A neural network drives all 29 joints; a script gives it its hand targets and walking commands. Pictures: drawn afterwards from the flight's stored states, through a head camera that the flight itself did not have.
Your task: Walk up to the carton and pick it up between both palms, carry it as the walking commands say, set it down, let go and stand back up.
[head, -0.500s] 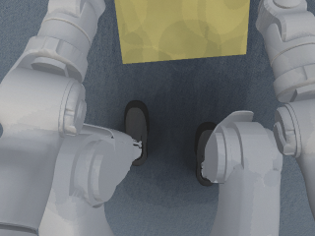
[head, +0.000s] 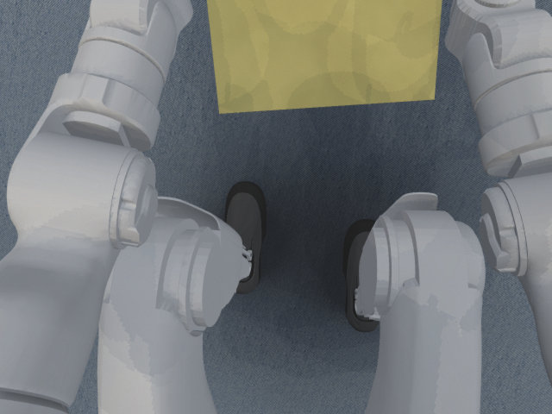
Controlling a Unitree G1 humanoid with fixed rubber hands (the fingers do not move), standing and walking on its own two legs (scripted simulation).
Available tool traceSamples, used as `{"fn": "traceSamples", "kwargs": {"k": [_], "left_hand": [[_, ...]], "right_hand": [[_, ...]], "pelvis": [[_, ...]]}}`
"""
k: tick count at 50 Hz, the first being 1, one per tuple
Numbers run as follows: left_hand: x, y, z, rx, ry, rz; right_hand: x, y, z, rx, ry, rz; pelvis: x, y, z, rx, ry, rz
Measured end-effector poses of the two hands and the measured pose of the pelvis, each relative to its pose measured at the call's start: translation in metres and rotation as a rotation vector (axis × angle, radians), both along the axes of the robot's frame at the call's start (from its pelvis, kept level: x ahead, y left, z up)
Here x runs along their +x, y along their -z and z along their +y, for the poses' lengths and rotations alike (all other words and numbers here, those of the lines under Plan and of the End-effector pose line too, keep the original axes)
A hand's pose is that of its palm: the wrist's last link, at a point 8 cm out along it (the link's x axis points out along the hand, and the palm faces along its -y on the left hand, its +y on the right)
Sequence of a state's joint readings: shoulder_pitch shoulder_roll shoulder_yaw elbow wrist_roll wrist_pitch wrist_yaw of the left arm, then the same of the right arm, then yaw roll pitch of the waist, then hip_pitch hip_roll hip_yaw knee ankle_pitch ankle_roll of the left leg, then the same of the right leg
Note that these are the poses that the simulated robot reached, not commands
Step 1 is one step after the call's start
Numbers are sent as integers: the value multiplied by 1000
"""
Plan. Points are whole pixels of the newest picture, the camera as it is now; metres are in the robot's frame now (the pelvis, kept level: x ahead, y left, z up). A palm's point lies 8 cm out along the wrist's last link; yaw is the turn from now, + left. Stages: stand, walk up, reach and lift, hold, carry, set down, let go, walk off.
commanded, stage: reach and lift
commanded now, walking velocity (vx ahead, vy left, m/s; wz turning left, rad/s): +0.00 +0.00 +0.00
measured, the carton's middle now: (314, 9) +0.54 -0.01 -0.21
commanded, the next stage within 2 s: none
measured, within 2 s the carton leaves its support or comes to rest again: neither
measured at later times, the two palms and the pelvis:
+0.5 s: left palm out of the picture +0.55 +0.14 -0.05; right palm out of the picture +0.53 -0.16 -0.09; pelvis -0.01 +0.00 +0.03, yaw -1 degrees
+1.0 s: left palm out of the picture +0.52 +0.14 +0.01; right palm out of the picture +0.51 -0.16 -0.01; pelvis -0.02 +0.00 +0.08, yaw -2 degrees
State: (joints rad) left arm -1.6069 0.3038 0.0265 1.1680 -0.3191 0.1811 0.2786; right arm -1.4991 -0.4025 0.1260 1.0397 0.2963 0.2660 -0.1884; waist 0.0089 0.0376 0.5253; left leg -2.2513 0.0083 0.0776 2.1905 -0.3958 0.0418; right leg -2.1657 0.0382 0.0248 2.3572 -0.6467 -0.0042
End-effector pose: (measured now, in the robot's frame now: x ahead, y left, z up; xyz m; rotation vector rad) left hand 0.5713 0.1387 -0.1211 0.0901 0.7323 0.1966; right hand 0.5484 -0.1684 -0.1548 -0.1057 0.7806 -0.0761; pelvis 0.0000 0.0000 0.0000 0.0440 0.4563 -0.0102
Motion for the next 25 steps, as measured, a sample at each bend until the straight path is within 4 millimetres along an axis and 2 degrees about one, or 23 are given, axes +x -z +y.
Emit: {"fn": "traceSamples", "kwargs": {"k": [7,13,25], "left_hand": [[-1,-17,-2,54,-54,-14],[-4,-38,-4,68,-80,-35],[-23,-67,2,53,-97,-37]], "right_hand": [[0,-16,4,-12,-16,-6],[-10,-33,9,-35,28,-15],[-21,-69,13,-26,33,-15]], "pelvis": [[-2,-4,0,-2,1,-20],[-6,-11,2,-8,2,-43],[-13,-31,4,-15,4,-83]]}}
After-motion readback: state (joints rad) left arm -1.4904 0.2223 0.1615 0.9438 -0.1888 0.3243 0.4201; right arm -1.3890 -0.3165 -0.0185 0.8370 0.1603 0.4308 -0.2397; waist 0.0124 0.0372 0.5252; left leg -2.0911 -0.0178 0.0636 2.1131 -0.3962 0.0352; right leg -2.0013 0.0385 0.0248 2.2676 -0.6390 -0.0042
